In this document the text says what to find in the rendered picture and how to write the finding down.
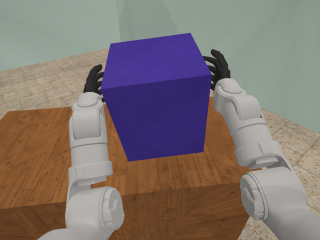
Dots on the robot left forearm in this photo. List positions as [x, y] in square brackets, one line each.
[88, 143]

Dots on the carton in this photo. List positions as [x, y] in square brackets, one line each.
[157, 92]

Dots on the right robot upper arm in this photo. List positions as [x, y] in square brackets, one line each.
[275, 196]

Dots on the robot right hand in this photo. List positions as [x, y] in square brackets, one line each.
[220, 70]

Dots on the left robot upper arm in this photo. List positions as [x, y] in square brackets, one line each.
[91, 214]

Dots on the pedestal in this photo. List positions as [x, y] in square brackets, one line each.
[193, 196]

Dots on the robot left hand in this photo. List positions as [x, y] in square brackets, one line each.
[92, 83]

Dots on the robot right forearm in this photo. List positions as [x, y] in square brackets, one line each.
[255, 147]

